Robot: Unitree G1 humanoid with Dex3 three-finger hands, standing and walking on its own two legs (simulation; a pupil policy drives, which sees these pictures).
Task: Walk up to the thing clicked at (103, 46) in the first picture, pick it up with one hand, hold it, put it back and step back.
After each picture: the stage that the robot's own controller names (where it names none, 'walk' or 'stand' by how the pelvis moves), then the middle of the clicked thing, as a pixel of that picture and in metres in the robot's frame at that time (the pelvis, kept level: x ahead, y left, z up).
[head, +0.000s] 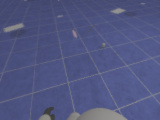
stand; (103, 45) +1.57 -0.28 -0.72
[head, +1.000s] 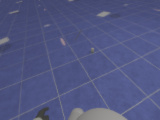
walk; (92, 50) +1.45 +0.06 -0.70
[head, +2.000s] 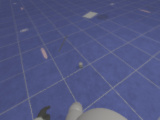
walk; (80, 65) +0.94 +0.22 -0.71
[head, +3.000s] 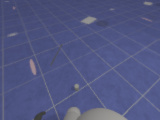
walk; (76, 87) +0.52 +0.17 -0.70
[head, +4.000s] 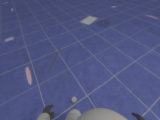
stand; (74, 100) +0.32 +0.20 -0.71
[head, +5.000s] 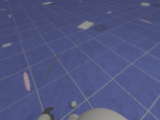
stand; (74, 104) +0.30 +0.20 -0.72
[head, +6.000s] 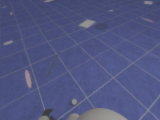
stand; (74, 102) +0.32 +0.19 -0.73
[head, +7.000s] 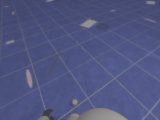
stand; (75, 103) +0.31 +0.18 -0.73
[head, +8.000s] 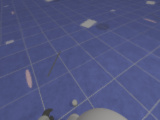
stand; (74, 103) +0.31 +0.18 -0.73
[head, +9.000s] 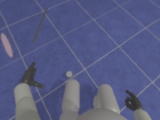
go down; (69, 74) +0.36 +0.20 -0.47
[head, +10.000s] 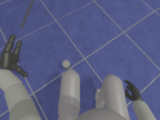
go down; (66, 65) +0.39 +0.23 -0.32
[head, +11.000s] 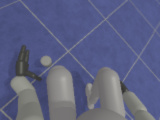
close in; (46, 62) +0.36 +0.27 -0.23
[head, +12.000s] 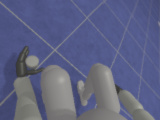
close; (32, 63) +0.36 +0.28 -0.21
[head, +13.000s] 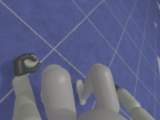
lift; (31, 62) +0.36 +0.28 -0.22
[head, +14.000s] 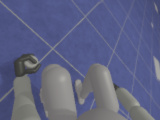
lift; (31, 63) +0.35 +0.28 -0.22
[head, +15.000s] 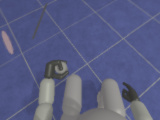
lift; (62, 70) +0.32 +0.21 -0.04
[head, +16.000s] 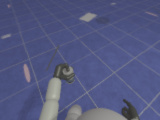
hold; (69, 75) +0.32 +0.16 +0.01
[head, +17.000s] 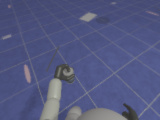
hold; (69, 75) +0.32 +0.17 -0.01
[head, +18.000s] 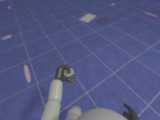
crouch; (69, 76) +0.32 +0.16 -0.01
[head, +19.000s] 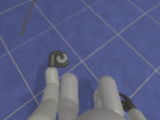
crouch; (63, 61) +0.40 +0.20 -0.10
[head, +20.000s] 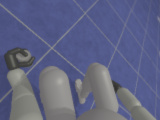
lower; (25, 59) +0.38 +0.30 -0.22
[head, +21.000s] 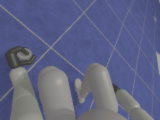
lower; (26, 57) +0.39 +0.29 -0.22
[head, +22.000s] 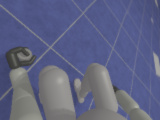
lower; (26, 58) +0.38 +0.30 -0.22
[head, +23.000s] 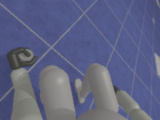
lower; (27, 58) +0.38 +0.29 -0.22
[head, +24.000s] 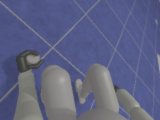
loosen; (33, 60) +0.37 +0.27 -0.22
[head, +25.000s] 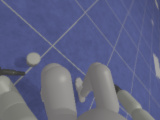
withdraw; (33, 60) +0.36 +0.26 -0.22
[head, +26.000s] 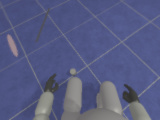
walk; (73, 72) +0.40 +0.20 -0.45
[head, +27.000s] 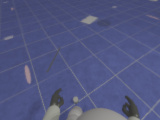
stand; (75, 100) +0.33 +0.16 -0.66
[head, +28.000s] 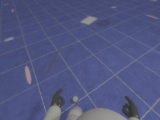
stand; (75, 100) +0.34 +0.18 -0.67
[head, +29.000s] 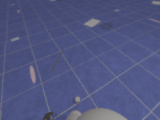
stand; (77, 100) +0.34 +0.16 -0.72
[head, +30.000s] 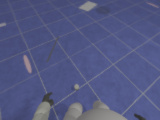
walk; (76, 87) +0.39 +0.13 -0.71
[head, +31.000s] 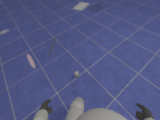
walk; (77, 74) +0.61 +0.22 -0.69
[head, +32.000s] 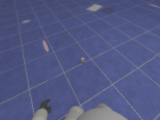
stand; (82, 60) +0.95 +0.15 -0.70
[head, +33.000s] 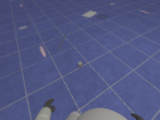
stand; (80, 64) +0.95 +0.19 -0.72
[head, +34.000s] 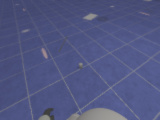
stand; (80, 65) +0.97 +0.19 -0.73
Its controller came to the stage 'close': yes
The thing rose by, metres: 0.71
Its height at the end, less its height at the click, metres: +0.00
